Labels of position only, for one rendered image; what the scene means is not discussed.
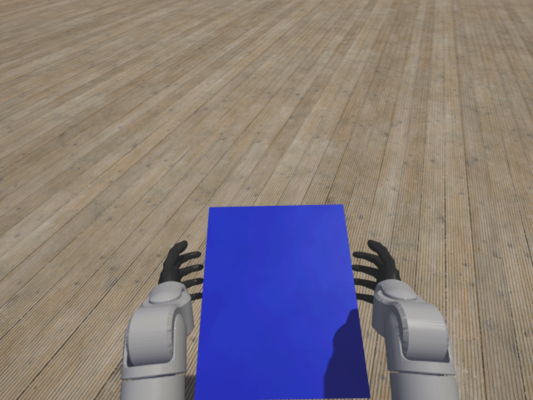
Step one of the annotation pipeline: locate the robot right forearm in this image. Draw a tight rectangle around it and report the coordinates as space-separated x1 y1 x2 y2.
371 279 460 400

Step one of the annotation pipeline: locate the left robot hand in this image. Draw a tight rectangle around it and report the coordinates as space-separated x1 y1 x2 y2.
158 240 203 301

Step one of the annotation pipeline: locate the right robot hand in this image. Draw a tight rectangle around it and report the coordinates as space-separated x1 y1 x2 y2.
352 240 401 304

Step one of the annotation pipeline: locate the robot left forearm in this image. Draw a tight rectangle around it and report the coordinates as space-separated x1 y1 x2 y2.
120 281 194 400

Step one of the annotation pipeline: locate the carton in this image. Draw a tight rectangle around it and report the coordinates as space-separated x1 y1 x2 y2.
194 204 371 400

